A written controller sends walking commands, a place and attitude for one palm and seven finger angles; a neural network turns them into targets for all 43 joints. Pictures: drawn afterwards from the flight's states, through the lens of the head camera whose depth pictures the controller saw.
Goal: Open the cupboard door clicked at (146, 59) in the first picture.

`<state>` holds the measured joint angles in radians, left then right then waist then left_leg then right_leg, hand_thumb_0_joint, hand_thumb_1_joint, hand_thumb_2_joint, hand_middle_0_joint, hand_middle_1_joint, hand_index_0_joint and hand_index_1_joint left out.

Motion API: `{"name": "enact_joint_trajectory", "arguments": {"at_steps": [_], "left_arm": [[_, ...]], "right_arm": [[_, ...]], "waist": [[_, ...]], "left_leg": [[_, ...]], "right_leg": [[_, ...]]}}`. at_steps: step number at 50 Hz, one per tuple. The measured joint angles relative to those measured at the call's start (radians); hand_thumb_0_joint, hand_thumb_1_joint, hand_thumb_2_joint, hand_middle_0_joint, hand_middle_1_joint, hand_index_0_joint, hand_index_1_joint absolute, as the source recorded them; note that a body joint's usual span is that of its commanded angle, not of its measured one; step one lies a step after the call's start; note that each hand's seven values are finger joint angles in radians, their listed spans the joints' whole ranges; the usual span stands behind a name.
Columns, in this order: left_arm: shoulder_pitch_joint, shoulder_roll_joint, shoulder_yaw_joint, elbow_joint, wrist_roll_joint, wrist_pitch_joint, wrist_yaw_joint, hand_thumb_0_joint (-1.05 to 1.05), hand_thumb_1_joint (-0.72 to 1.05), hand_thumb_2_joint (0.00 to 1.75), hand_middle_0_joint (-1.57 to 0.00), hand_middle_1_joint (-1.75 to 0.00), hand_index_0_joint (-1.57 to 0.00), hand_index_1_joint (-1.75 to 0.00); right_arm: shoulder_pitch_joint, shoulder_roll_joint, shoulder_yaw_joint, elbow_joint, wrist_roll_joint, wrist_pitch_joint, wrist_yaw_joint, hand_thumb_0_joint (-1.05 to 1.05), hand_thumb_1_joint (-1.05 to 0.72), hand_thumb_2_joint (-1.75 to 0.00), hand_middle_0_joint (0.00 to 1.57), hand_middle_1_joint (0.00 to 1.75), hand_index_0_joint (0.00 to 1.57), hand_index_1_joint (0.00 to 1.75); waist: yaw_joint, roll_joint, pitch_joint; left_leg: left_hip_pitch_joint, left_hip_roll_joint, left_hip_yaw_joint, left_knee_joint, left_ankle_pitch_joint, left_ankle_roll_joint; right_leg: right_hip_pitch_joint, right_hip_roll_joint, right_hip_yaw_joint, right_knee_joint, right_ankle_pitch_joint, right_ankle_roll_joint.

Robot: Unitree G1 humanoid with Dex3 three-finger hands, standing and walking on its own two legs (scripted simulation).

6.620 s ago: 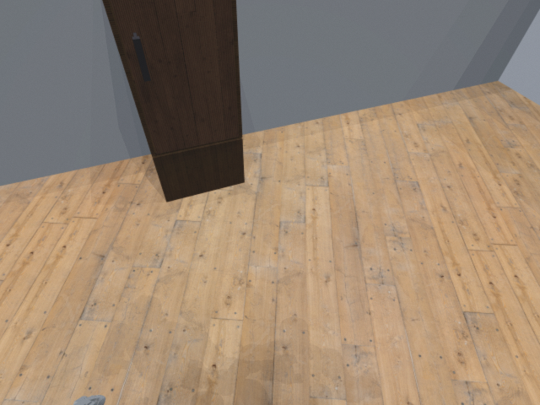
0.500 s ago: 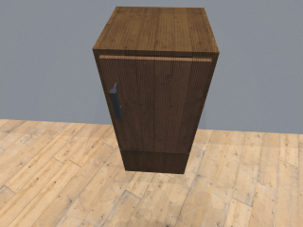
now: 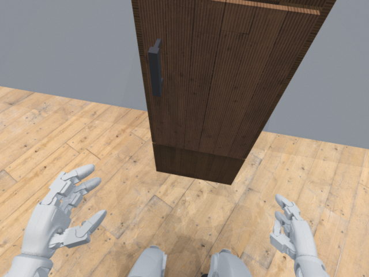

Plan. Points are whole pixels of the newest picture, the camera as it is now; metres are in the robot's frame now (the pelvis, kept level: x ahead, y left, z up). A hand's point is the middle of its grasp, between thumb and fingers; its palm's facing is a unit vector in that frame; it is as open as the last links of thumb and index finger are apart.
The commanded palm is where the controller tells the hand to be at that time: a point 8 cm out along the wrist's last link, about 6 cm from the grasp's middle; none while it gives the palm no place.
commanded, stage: raise the hand with hooked fingers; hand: left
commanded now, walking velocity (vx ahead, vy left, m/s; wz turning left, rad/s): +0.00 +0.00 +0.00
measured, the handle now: (157, 68) +0.59 +0.15 +0.08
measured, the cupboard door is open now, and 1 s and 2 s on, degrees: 0 0 0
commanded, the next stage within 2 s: move the hooked fingers beside the handle in 1.52 s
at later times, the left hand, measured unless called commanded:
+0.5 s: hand (64, 193) +0.24 +0.26 +0.06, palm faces -0.06 -1.00 -0.04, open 12.5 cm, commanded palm +0.23 +0.31 +0.07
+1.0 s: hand (51, 158) +0.30 +0.30 +0.08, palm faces -0.04 -1.00 -0.05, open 14.0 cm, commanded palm +0.28 +0.34 +0.09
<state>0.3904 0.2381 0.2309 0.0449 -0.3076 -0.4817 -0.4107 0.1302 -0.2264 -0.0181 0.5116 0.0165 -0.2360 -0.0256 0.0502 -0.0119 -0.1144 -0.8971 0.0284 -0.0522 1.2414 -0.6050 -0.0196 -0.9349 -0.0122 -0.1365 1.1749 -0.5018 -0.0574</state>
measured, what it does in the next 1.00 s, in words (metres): stands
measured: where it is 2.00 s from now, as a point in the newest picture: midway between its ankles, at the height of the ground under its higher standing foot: outside the picture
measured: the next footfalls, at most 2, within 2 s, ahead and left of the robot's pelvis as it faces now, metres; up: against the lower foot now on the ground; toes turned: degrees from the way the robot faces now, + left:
none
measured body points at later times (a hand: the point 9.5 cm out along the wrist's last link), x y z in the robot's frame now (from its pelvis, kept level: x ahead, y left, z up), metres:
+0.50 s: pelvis +0.00 +0.03 +0.02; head +0.07 +0.06 +0.46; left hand +0.24 +0.31 +0.06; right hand +0.16 -0.23 -0.04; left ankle +0.00 +0.13 -0.64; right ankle +0.04 -0.09 -0.64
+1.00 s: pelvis +0.01 +0.03 +0.03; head +0.09 +0.04 +0.47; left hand +0.29 +0.35 +0.09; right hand +0.17 -0.22 -0.05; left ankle +0.00 +0.13 -0.64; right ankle +0.04 -0.09 -0.64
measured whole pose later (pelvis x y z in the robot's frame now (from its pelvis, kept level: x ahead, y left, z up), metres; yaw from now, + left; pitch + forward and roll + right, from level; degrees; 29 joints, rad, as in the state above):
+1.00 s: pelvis +0.01 +0.03 +0.03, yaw -1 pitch +15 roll -3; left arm 0.01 0.43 0.42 0.38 -0.37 -0.31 -0.55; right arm 0.27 -0.27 0.05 0.53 0.03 -0.20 -0.05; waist -0.01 0.01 -0.11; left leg -0.79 0.01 -0.01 1.07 -0.54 0.03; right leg -0.83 -0.02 -0.09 0.99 -0.42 -0.01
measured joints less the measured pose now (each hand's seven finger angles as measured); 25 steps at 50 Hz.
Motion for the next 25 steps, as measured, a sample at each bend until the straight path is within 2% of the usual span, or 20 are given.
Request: {"name": "enact_joint_trajectory", "arguments": {"at_steps": [5,9,17,25], "left_arm": [[-0.082,0.036,0.021,0.029,-0.020,0.093,-0.037,0.01,0.30,0.64,-0.24,-0.68,-0.24,-0.69],[-0.105,0.054,0.053,0.070,-0.041,0.137,-0.034,0.01,0.21,0.60,-0.25,-0.74,-0.25,-0.75],[-0.101,0.059,0.075,0.083,-0.047,0.095,-0.017,0.00,0.03,0.52,-0.26,-0.86,-0.26,-0.87],[-0.134,0.086,0.078,0.106,-0.034,0.098,-0.015,0.00,-0.16,0.44,-0.28,-0.98,-0.27,-0.99]], "right_arm": [[0.046,0.051,0.050,0.046,0.010,0.026,-0.001,0.01,-0.90,-0.90,0.20,0.30,0.20,0.30],[0.099,0.052,0.061,0.053,0.012,0.031,-0.004,0.01,-0.90,-0.90,0.21,0.30,0.21,0.30],[0.157,-0.025,0.021,0.052,0.014,0.008,-0.011,0.01,-0.90,-0.90,0.21,0.30,0.21,0.30],[0.136,-0.065,0.007,0.015,0.018,0.002,-0.021,0.01,-0.90,-0.90,0.20,0.30,0.20,0.30]], "waist": [[-0.023,0.028,-0.001],[-0.047,0.035,-0.005],[-0.066,0.023,-0.012],[-0.071,0.005,-0.004]], "left_leg": [[-0.013,-0.003,0.009,-0.016,0.016,0.013],[-0.001,-0.007,0.029,-0.049,0.033,0.024],[0.023,-0.018,0.050,-0.085,0.047,0.044],[0.047,-0.023,0.049,-0.103,0.053,0.053]], "right_leg": [[-0.011,-0.002,0.009,-0.025,0.023,0.012],[-0.005,-0.003,0.028,-0.055,0.043,0.023],[0.016,-0.012,0.049,-0.091,0.062,0.043],[0.048,-0.015,0.048,-0.118,0.071,0.051]]}}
